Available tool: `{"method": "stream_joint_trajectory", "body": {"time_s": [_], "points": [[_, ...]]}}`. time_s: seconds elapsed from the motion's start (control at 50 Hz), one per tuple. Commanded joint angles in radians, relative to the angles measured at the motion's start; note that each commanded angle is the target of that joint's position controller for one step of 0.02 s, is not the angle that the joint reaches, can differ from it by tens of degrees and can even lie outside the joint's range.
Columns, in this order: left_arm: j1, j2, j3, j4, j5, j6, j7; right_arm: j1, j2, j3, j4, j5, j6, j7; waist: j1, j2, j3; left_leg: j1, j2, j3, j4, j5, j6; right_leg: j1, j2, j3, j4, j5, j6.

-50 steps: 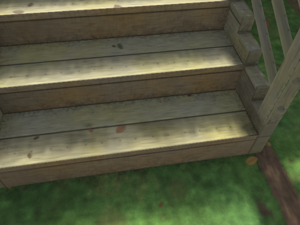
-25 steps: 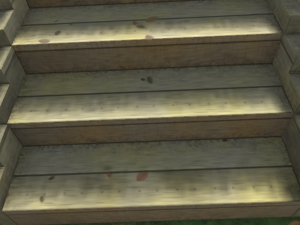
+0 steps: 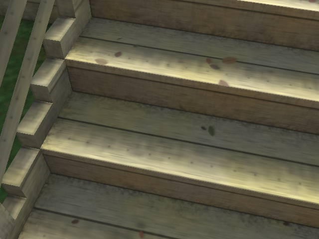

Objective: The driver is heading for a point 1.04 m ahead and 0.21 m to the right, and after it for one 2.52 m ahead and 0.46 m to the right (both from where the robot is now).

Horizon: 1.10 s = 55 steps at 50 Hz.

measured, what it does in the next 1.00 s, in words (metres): climbs: right foot 0.17 m higher, then left foot 0.17 m higher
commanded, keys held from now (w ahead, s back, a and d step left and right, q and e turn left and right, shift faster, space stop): w+e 0.52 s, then w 0.02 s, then w+q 0.46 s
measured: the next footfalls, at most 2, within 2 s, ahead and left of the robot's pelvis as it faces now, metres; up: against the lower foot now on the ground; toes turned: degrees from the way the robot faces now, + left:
right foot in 0.46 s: +0.39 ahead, -0.19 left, +0.17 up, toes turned -18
left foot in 0.98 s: +0.69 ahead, -0.17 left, +0.34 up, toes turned -8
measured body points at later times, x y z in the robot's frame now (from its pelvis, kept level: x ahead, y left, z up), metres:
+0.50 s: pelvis +0.25 -0.10 +0.02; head +0.30 -0.09 +0.47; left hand +0.54 +0.01 -0.06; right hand +0.14 -0.31 -0.11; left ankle +0.06 +0.08 -0.65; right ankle +0.36 -0.18 -0.58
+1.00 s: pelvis +0.55 -0.17 +0.21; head +0.58 -0.20 +0.66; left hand +0.51 +0.07 +0.08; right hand +0.73 -0.37 +0.10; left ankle +0.65 -0.16 -0.41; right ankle +0.38 -0.19 -0.51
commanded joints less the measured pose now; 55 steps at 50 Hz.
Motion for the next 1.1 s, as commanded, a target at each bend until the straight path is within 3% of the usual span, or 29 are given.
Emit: {"method": "stream_joint_trajectory", "body": {"time_s": [0.02, 0.08, 0.16, 0.26, 0.32, 0.38, 0.4, 0.42, 0.44, 0.46, 0.48, 0.5, 0.52, 0.56, 0.6, 0.66, 0.7, 0.74, 0.78, 0.82, 0.86, 0.9, 0.94, 0.98, 1.0, 1.02, 1.04, 1.06, 1.1], "points": [[0.041, 0.047, 0.019, -0.02, 0.019, 0.016, -0.01, 0.121, -0.086, -0.018, 0.017, 0.015, -0.031, -0.005, -0.019, 0.1, -0.058, 0.176, 0.288, -0.193, -0.209, 0.295, 0.114, -0.194, -0.016, 0.045, 0.161, 0.085, 0.003], [-0.039, 0.021, 0.026, -0.044, 0.025, 0.036, -0.019, 0.175, -0.094, -0.022, 0.055, 0.018, -0.049, -0.009, -0.017, 0.108, -0.01, 0.148, 0.309, -0.133, -0.214, 0.276, 0.13, -0.311, -0.017, 0.037, 0.259, 0.138, 0.02], [-0.182, -0.035, 0.023, -0.124, 0.008, 0.07, 0.03, 0.313, -0.062, -0.016, 0.133, -0.001, -0.049, -0.016, -0.042, 0.11, 0.095, 0.206, 0.357, -0.189, -0.26, -0.19, 0.14, -0.72, 0.011, 0.042, 0.731, -0.004, -0.003], [-0.458, -0.117, -0.022, -0.334, 0.011, 0.06, 0.065, 0.429, -0.073, 0.001, 0.195, -0.021, -0.069, -0.023, -0.069, 0.081, 0.15, 0.429, 0.44, -0.138, -0.272, -0.092, 0.091, -1.179, 0.03, 0.101, 1.055, -0.253, -0.078], [-0.566, -0.144, -0.059, -0.462, -0.001, 0.059, 0.049, 0.405, -0.06, 0.02, 0.22, -0.004, -0.058, -0.023, -0.027, 0.035, 0.195, 0.275, 0.33, 0.02, -0.37, -0.141, 0.024, -1.071, -0.006, 0.004, 0.746, -0.262, -0.083], [-0.473, -0.137, -0.08, -0.476, 0.001, 0.096, 0.013, 0.342, -0.11, 0.022, 0.19, 0.049, -0.032, -0.05, 0.002, 0.056, 0.075, 0.071, 0.258, 0.152, -0.486, 0.417, 0.074, -0.475, -0.007, -0.19, 0.311, -0.113, -0.095], [-0.363, -0.123, -0.073, -0.43, -0.009, 0.098, 0.013, 0.311, -0.126, 0.027, 0.146, 0.079, -0.032, -0.054, 0.038, 0.097, -0.038, 0.105, 0.279, 0.195, -0.351, 1.179, 0.1, -0.246, 0.063, -0.275, 0.248, -0.077, -0.118], [-0.203, -0.06, -0.053, -0.385, -0.019, 0.093, 0.016, 0.292, -0.232, 0.003, 0.107, 0.093, -0.029, -0.052, 0.135, 0.196, -0.196, 0.156, 0.288, 0.186, -0.084, 1.72, 0.105, -0.018, 0.15, -0.291, 0.171, -0.065, -0.121], [-0.027, -0.023, -0.032, -0.342, -0.027, 0.085, 0.013, 0.259, -0.321, -0.03, 0.072, 0.1, -0.024, -0.035, 0.186, 0.303, -0.351, 0.263, 0.318, 0.152, 0.177, 1.852, 0.085, 0.123, 0.179, -0.224, 0.041, -0.053, -0.143], [0.012, 0.042, -0.007, -0.321, -0.015, 0.078, 0.011, 0.265, -0.332, -0.045, 0.052, 0.102, -0.033, -0.013, 0.203, 0.324, -0.405, 0.275, 0.299, 0.122, 0.444, 1.648, 0.047, 0.215, 0.199, -0.055, -0.185, -0.057, -0.164], [-0.021, 0.164, 0.035, -0.282, -0.008, 0.068, 0.017, 0.243, -0.176, -0.023, -0.015, 0.063, -0.051, 0.024, 0.123, 0.04, -0.36, -0.146, 0.124, 0.056, 0.854, 0.496, -0.032, 0.399, 0.001, 0.464, -0.452, -0.052, -0.259], [-0.003, 0.285, 0.091, -0.261, 0.003, 0.09, 0.036, 0.239, -0.155, -0.033, -0.077, 0.042, -0.059, 0.053, 0.089, -0.09, -0.462, -0.337, -0.037, -0.133, 1.252, -0.023, -0.067, 0.465, -0.165, 0.989, -0.757, 0.068, -0.3], [-0.095, 0.25, 0.089, -0.275, 0.002, 0.092, 0.039, 0.222, -0.082, -0.025, -0.127, 0.01, -0.055, 0.058, 0.03, -0.024, -0.426, -0.418, 0.003, -0.223, 1.464, 0.037, -0.05, 0.384, -0.168, 1.0, -0.823, -0.122, -0.274], [-0.087, 0.093, 0.048, -0.142, -0.006, 0.06, 0.026, 0.167, 0.006, 0.002, -0.16, -0.012, -0.043, 0.023, -0.047, 0.103, -0.126, -0.554, 0.052, -0.181, 1.506, 0.105, -0.034, 0.131, -0.11, 0.706, -0.77, -0.219, -0.184], [-0.066, -0.017, 0.018, -0.057, 0.014, 0.029, 0.012, 0.114, 0.041, 0.021, -0.189, -0.008, -0.022, -0.003, -0.057, 0.004, -0.047, -0.68, 0.05, -0.193, 1.669, 0.035, 0.008, 0.069, -0.088, 0.472, -0.744, 0.023, -0.162], [0.03, -0.052, 0.005, 0.02, 0.0, -0.019, -0.003, 0.078, 0.095, 0.047, -0.201, 0.008, 0.013, -0.03, -0.084, 0.033, 0.005, -0.804, 0.04, -0.254, 1.543, -0.003, 0.042, 0.064, -0.079, 0.223, -0.738, 0.302, -0.071], [0.13, -0.037, -0.001, 0.073, 0.018, -0.048, -0.01, -0.041, 0.107, 0.047, -0.201, 0.034, 0.025, -0.048, -0.021, 0.011, 0.033, -0.911, -0.045, -0.175, 1.69, -0.039, 0.038, 0.075, -0.088, 0.18, -0.816, 0.423, -0.06], [0.164, 0.007, -0.003, 0.096, 0.007, -0.057, -0.015, -0.136, 0.152, 0.066, -0.259, 0.048, 0.021, -0.059, -0.019, -0.037, 0.05, -1.123, -0.055, -0.189, 1.854, -0.142, 0.059, 0.18, -0.128, 0.158, -0.88, 0.308, -0.057], [0.184, -0.011, -0.018, 0.12, -0.011, -0.051, -0.011, -0.285, 0.157, 0.093, -0.332, 0.037, 0.018, -0.056, -0.02, 0.017, 0.125, -1.145, -0.036, -0.142, 1.64, -0.169, 0.07, 0.138, -0.084, 0.078, -0.962, 0.186, 0.006], [0.25, 0.01, -0.02, 0.136, -0.04, -0.049, 0.033, -0.333, 0.114, 0.097, -0.361, 0.031, 0.039, -0.037, 0.002, 0.012, 0.087, -0.979, -0.018, 0.0, 1.398, -0.148, 0.04, 0.118, -0.103, 0.07, -1.126, 0.392, -0.046], [0.257, 0.048, -0.015, 0.122, -0.037, -0.05, 0.063, -0.251, 0.1, 0.083, -0.327, 0.02, 0.067, -0.016, -0.017, 0.006, -0.053, -0.785, 0.021, 0.11, 1.321, -0.154, 0.041, 0.286, -0.103, -0.021, -1.132, 0.823, -0.068], [0.219, 0.104, -0.002, 0.076, -0.069, -0.056, 0.076, -0.168, 0.103, 0.093, -0.279, 0.036, 0.077, -0.021, -0.084, -0.021, -0.16, -0.464, -0.022, 0.183, 1.018, -0.222, 0.09, 0.327, -0.1, -0.153, -0.994, 1.488, -0.052], [0.246, 0.143, 0.007, 0.041, -0.058, -0.057, 0.088, -0.05, 0.033, 0.066, -0.233, 0.061, 0.1, -0.028, -0.144, -0.112, -0.274, -0.226, -0.101, 0.188, 0.811, -0.267, 0.109, 0.429, -0.204, -0.087, -0.76, 1.927, -0.081], [0.158, 0.195, 0.027, -0.051, -0.049, -0.062, 0.068, 0.13, -0.052, 0.021, -0.178, 0.025, 0.082, 0.006, -0.227, -0.16, -0.324, -0.015, -0.124, -0.004, 0.502, -0.354, 0.167, 0.435, -0.203, -0.092, -0.319, 1.713, -0.068], [0.105, 0.112, 0.017, -0.159, -0.017, -0.072, 0.035, 0.167, -0.137, -0.017, -0.152, 0.019, 0.081, 0.009, -0.199, 0.119, -0.318, 0.199, 0.095, -0.576, 0.235, -0.456, 0.335, -0.037, 0.013, -0.086, 0.172, 0.724, -0.009], [0.049, 0.113, 0.029, -0.21, 0.028, -0.073, 0.007, 0.086, -0.159, -0.045, -0.174, 0.017, 0.097, -0.01, -0.18, 0.209, -0.325, 0.137, 0.227, -1.125, -0.082, -0.586, 0.428, -0.246, 0.143, 0.074, 0.633, 0.202, 0.013], [0.015, 0.054, 0.025, -0.286, 0.045, -0.081, -0.001, 0.026, -0.125, -0.052, -0.161, 0.052, 0.07, -0.019, -0.082, 0.043, -0.188, 0.067, 0.242, -1.088, -0.14, -0.561, 0.346, -0.367, 0.081, 0.167, 0.765, 0.277, -0.008], [-0.019, 0.023, 0.013, -0.313, 0.044, -0.073, 0.002, 0.083, -0.086, -0.045, -0.106, 0.05, 0.055, -0.02, -0.07, -0.066, -0.116, 0.008, 0.211, -0.958, -0.105, -0.548, 0.285, -0.434, 0.076, 0.143, 0.825, 0.271, -0.02], [-0.045, -0.085, -0.024, -0.375, 0.031, -0.039, 0.035, 0.098, 0.008, -0.025, -0.034, 0.015, 0.02, -0.018, 0.008, -0.094, 0.037, -0.128, 0.141, -0.692, -0.026, -0.285, 0.232, -0.586, 0.054, 0.129, 0.977, 0.18, -0.045]]}}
